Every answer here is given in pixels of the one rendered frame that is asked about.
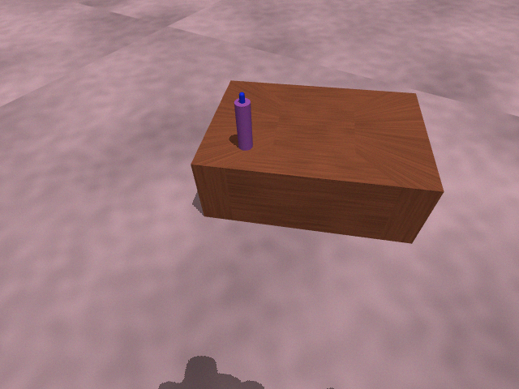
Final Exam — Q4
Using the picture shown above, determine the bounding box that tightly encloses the bottle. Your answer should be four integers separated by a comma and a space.
234, 92, 253, 151

